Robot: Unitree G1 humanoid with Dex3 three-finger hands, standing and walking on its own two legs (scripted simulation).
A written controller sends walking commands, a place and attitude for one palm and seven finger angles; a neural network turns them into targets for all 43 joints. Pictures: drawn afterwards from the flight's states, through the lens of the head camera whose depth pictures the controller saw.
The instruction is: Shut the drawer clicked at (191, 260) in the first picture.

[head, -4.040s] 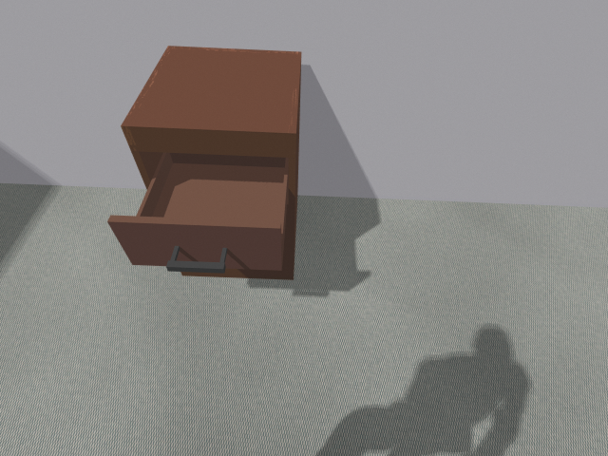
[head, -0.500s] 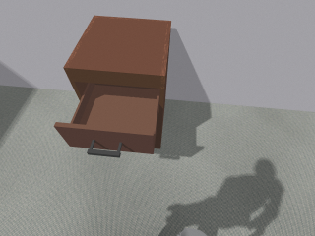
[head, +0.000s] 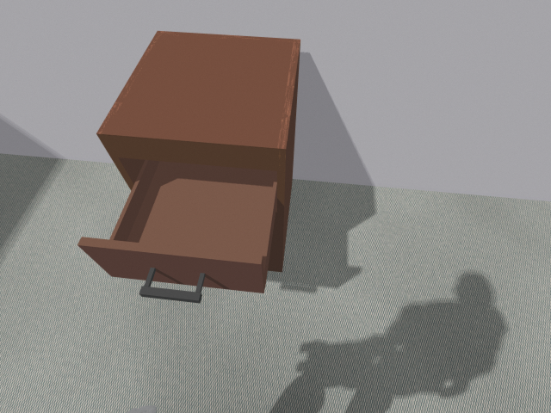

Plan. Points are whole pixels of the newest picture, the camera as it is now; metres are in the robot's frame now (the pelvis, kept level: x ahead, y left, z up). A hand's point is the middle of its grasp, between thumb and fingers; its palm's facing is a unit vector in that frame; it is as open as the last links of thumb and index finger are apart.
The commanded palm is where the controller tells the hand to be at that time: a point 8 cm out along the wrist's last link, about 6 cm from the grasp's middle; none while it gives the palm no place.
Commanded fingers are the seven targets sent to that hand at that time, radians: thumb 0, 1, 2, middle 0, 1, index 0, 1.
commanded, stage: come to a stop and stand still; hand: left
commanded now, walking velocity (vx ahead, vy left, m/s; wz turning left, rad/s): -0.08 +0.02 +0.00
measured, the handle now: (173, 285) +0.37 +0.26 -0.25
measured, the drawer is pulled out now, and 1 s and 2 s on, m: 0.24 0.24 0.24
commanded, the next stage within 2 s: look again from close up in 0.96 s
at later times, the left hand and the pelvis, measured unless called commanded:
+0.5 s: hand out of the picture +0.00 +0.18 -0.18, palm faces +0.02 -0.98 -0.20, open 7.3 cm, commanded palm none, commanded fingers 0.00 0.90 0.90 -0.20 -0.30 -0.20 -0.30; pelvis -0.01 +0.01 +0.00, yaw -1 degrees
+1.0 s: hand out of the picture -0.07 +0.23 -0.17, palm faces -0.01 -0.98 -0.20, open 7.4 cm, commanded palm none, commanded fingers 0.00 0.90 0.90 -0.20 -0.30 -0.20 -0.30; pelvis -0.04 +0.05 +0.00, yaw -2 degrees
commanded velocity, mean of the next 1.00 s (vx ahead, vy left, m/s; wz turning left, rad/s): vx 0.00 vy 0.00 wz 0.00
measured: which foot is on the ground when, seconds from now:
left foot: down 0.00-0.04, up 0.06-0.32, down 0.34-1.00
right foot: down 0.00-1.00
